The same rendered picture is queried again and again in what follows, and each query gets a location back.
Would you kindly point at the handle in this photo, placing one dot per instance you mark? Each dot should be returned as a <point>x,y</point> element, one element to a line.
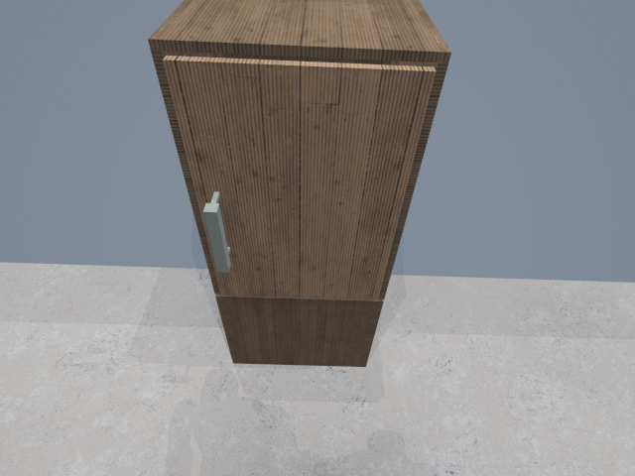
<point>216,234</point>

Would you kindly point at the cupboard door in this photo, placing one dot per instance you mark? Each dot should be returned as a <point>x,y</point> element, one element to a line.
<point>311,160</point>

